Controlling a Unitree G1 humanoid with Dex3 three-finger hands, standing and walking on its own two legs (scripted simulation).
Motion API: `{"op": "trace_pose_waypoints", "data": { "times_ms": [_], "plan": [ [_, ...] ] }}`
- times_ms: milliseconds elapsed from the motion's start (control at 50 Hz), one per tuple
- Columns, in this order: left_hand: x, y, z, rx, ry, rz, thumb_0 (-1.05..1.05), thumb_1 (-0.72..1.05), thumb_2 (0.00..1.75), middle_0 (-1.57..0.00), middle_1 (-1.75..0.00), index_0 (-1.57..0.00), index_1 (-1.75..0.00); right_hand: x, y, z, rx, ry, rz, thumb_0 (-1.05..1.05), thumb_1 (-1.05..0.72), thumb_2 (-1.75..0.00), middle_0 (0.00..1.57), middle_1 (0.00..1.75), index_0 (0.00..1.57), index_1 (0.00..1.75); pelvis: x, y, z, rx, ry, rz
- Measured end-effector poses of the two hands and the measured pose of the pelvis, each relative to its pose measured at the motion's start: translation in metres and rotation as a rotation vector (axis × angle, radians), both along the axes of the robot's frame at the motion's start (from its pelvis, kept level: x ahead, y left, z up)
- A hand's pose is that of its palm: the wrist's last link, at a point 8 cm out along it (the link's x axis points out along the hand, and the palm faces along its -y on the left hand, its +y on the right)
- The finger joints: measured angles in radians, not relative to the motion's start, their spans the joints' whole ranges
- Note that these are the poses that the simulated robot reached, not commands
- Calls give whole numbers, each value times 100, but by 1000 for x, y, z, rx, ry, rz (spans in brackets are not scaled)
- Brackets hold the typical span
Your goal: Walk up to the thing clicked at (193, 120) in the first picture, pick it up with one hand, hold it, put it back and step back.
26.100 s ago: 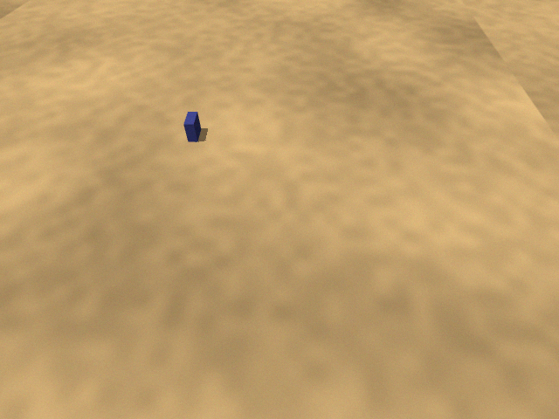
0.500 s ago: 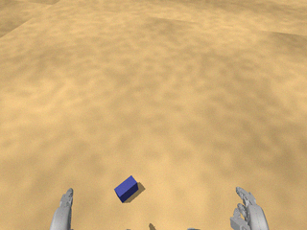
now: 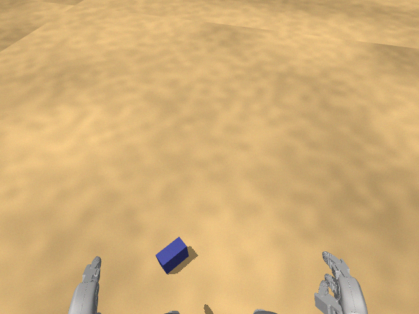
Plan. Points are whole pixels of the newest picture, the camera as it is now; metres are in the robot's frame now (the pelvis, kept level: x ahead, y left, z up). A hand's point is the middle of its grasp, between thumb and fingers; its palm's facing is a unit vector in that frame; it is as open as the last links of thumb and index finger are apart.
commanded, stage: home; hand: left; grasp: from the side
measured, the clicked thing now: (172, 255) +0.45 +0.17 -0.66
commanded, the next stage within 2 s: stand in 0.56 s
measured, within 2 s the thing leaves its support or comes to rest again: neither
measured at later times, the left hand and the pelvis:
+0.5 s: hand (115, 301) +0.17 +0.19 -0.06, palm faces +0.11 -0.95 -0.28, open 17.2 cm; pelvis +0.01 +0.01 +0.00, yaw +0 degrees
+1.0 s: hand (117, 300) +0.17 +0.19 -0.06, palm faces +0.11 -0.95 -0.28, open 11.7 cm; pelvis +0.01 +0.01 +0.00, yaw +0 degrees
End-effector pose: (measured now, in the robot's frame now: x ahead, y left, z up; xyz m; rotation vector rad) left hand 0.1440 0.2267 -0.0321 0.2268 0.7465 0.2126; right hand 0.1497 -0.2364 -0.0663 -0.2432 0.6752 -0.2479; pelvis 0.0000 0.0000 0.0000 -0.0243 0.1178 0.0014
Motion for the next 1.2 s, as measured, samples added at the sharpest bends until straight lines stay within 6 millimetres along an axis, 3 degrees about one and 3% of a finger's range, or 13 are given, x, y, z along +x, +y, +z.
{"op": "trace_pose_waypoints", "data": {
  "times_ms": [760,880,1040,1100,1200],
  "plan": [
    [8,9,1,3,-7,-5,-1,-45,12,-9,-11,-9,-10,5,11,-1,7,7,5,2,-90,-90,20,30,21,30,6,8,1,-5,2,-4],
    [8,8,1,4,-5,-3,-1,-20,38,-16,-22,-16,-22,6,10,-1,6,11,5,2,-90,-90,21,30,21,30,8,7,1,-5,6,-3],
    [11,8,-2,10,-11,-26,-1,35,75,-19,-28,-20,-28,6,8,-2,-13,30,28,2,-90,-90,21,30,21,30,8,7,2,-3,-10,0],
    [11,19,-19,37,33,-99,0,55,81,-20,-29,-20,-29,1,2,-12,-39,175,121,1,-90,-90,21,30,21,30,5,7,7,14,-52,2],
    [-6,44,-36,38,143,-85,0,76,87,-20,-30,-21,-30,-19,-17,-13,-32,308,106,1,-90,-90,21,30,21,30,3,9,16,25,-91,1]
  ]
}}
